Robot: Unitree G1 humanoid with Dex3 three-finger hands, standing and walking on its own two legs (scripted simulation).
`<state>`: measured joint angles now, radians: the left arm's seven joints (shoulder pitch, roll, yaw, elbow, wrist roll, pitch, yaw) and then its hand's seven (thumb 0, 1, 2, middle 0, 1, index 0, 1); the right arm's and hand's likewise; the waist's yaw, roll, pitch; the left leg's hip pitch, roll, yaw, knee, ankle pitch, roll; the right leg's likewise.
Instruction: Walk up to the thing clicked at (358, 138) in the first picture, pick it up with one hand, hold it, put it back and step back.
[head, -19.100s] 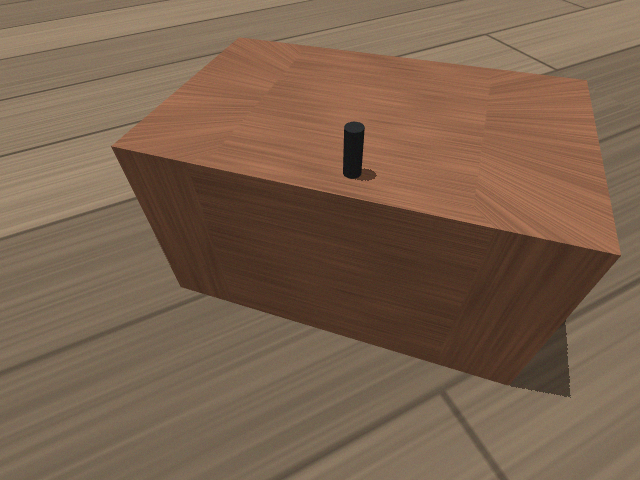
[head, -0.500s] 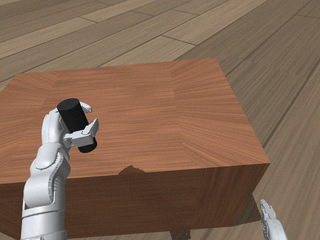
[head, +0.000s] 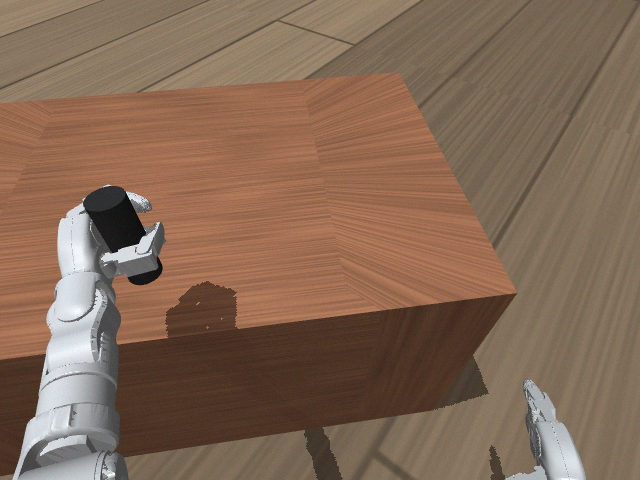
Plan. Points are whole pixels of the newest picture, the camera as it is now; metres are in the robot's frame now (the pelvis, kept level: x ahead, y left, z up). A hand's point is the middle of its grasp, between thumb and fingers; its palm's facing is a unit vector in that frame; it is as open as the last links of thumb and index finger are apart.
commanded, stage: crouch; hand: left
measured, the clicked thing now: (127, 238) +0.41 +0.23 +0.10
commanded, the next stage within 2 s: lower in 0.46 s
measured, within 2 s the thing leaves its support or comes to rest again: rests again in 1.54 s
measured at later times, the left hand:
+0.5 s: hand (148, 240) +0.44 +0.22 +0.06, palm faces +0.20 -0.98 -0.01, open 6.2 cm
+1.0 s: hand (163, 260) +0.45 +0.22 +0.00, palm faces +0.21 -0.98 -0.01, open 6.2 cm
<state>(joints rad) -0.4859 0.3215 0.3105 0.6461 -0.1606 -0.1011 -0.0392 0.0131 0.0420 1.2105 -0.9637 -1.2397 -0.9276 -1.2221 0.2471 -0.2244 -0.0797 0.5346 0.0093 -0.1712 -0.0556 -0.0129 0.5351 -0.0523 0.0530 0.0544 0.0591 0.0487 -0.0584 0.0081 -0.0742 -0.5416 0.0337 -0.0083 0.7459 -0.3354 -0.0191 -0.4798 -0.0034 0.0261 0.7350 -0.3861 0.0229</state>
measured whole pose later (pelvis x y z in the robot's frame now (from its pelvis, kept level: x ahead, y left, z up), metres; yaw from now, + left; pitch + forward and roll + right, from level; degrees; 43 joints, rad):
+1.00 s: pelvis +0.00 +0.00 -0.04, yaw +0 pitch +18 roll -2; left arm -0.62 0.40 0.39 0.95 -0.10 -0.38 -0.05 0.01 0.05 1.20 -0.97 -1.23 -0.93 -1.22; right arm 0.34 -0.22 -0.03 0.17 -0.04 -0.01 0.02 -0.01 0.51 -0.06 0.05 0.05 0.06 0.05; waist -0.14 -0.01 -0.12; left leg -0.90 0.05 -0.04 1.03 -0.44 -0.02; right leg -0.82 0.02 0.01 0.98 -0.48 0.03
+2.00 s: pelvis -0.02 +0.01 -0.07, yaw -1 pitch +22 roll -3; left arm -0.66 0.44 0.42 1.04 -0.07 -0.49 -0.04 0.01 0.04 0.93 -1.02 -1.08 -0.99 -1.06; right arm 0.42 -0.25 -0.02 -0.05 -0.06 0.03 0.05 -0.01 0.50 -0.05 0.06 0.05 0.06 0.05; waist -0.19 -0.01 -0.15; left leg -1.08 0.05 -0.05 1.19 -0.48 -0.02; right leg -0.99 0.02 0.00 1.14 -0.53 0.03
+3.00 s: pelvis +0.00 +0.01 -0.03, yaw -1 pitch +17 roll -2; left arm -0.67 0.67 0.50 1.08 0.00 -0.14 -0.13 -0.02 -0.55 0.04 -0.06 -0.05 -0.07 -0.05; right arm 0.38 -0.26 -0.02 0.15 0.02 0.11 0.02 -0.01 0.55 -0.05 0.06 0.06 0.06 0.05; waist -0.11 0.02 -0.14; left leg -0.84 0.05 -0.02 0.97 -0.43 0.00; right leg -0.75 0.01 0.03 0.91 -0.45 0.04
